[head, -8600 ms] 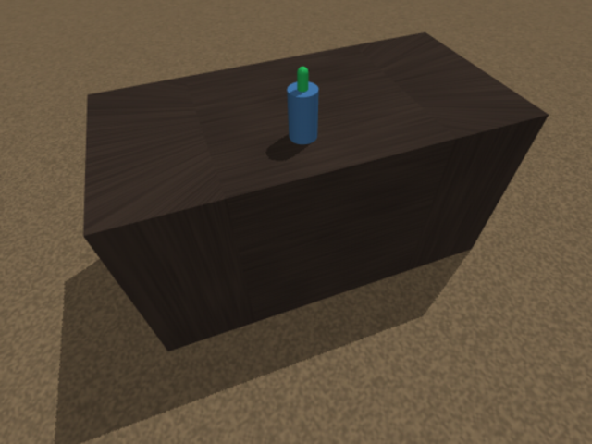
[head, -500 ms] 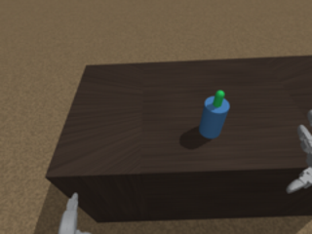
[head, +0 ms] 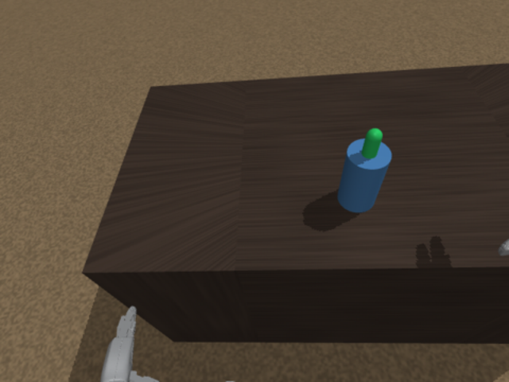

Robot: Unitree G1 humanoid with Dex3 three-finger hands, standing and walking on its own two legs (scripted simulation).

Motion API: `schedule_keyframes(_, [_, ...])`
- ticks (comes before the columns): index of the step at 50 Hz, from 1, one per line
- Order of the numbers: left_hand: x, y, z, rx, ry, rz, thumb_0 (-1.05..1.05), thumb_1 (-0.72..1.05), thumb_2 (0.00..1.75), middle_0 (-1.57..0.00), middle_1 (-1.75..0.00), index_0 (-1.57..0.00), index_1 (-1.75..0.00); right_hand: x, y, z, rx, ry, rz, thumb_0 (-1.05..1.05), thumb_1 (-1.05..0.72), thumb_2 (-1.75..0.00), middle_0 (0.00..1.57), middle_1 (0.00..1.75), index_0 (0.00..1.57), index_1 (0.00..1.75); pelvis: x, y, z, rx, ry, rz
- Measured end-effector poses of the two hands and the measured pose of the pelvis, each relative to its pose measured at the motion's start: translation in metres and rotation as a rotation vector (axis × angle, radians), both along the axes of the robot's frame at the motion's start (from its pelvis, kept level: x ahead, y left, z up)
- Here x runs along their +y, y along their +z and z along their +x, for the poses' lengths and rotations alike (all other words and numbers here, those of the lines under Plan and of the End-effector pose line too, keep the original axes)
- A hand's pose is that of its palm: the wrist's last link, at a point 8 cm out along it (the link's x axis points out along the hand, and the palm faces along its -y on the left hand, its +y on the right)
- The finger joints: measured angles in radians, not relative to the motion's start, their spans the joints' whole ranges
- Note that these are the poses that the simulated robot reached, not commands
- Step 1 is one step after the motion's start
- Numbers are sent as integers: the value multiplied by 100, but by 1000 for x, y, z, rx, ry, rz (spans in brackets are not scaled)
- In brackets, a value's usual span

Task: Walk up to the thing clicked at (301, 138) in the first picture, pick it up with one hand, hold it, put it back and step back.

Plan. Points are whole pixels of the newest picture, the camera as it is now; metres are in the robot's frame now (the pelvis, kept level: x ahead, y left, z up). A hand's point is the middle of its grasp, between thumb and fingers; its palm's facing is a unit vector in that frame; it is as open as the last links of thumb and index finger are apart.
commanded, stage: go down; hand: right
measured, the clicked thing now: (364, 168) +0.52 -0.15 -0.01
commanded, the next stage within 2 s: approach in 1.92 s
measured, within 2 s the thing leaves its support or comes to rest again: neither
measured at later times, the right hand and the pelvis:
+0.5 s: hand out of the picture +0.41 -0.33 +0.10, palm faces +0.13 +0.99 +0.01, open 17.6 cm; pelvis +0.00 +0.00 -0.02, yaw +0 degrees
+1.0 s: hand out of the picture +0.43 -0.35 +0.10, palm faces +0.12 +0.99 +0.01, open 17.5 cm; pelvis -0.01 +0.00 -0.03, yaw +0 degrees
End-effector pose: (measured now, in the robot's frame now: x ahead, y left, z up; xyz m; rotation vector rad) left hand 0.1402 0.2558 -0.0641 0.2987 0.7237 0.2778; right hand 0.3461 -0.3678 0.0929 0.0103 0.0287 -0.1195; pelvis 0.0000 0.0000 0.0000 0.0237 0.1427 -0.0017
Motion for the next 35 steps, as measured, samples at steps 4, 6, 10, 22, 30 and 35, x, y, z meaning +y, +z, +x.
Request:
schedule_keyframes(4, [-2,1,0,-8,-10,-2,-1,-53,6,-6,-6,-5,-6,-3,1,9,1,0,-1,-1,56,-1,6,5,6,4,0,-2,0,15,0,2])
schedule_keyframes(6, [-2,1,-1,-16,-12,-1,-1,-54,6,-6,-5,-5,-6,-4,2,12,2,-3,4,-1,55,-1,6,5,6,4,0,-3,0,22,1,3])
schedule_keyframes(10, [0,0,-3,-16,-13,1,-1,-54,6,-6,-5,-5,-6,-7,3,19,4,-5,0,-1,55,-1,6,5,6,4,1,-6,-1,37,2,4])
schedule_keyframes(22, [1,-1,-5,-17,-27,6,-1,-55,7,-6,-5,-4,-6,-15,4,32,2,-9,2,-1,56,-1,6,5,6,4,1,-14,-3,72,1,7])
schedule_keyframes(30, [-1,-3,-7,-18,-33,5,-1,-55,8,-6,-5,-5,-6,-20,5,38,5,-5,-2,-1,57,-2,6,5,6,4,1,-19,-5,92,2,10])
schedule_keyframes(35, [0,-5,-10,-13,-32,11,-1,-56,8,-6,-5,-4,-6,-23,6,44,4,-3,-1,-1,57,-2,6,5,6,4,0,-22,-6,104,2,11])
